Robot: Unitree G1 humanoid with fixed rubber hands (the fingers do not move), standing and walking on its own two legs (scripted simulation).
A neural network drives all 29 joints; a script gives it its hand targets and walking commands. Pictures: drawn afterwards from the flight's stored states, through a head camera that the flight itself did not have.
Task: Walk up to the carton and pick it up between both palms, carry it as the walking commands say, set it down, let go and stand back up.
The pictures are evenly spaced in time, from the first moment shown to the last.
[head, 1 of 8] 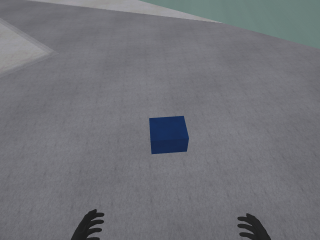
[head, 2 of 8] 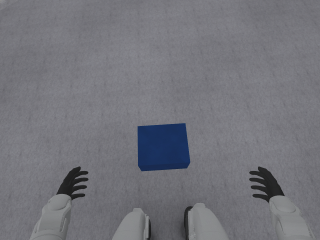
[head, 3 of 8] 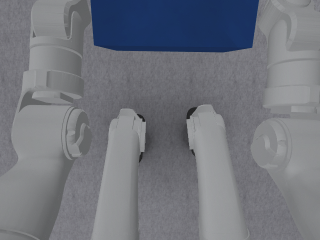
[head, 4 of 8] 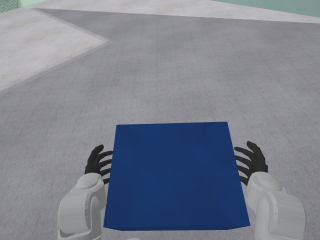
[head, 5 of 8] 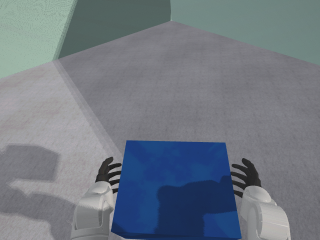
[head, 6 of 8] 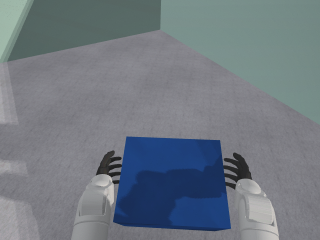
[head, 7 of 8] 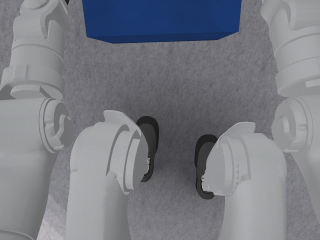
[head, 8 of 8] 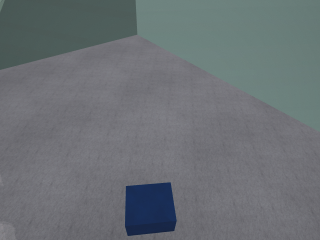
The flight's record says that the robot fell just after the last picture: no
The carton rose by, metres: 0.73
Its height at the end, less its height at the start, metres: +0.00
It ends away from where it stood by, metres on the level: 3.33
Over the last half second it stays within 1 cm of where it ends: yes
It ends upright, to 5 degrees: yes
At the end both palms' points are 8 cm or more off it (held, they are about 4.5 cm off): yes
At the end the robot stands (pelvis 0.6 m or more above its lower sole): yes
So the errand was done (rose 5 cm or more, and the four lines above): yes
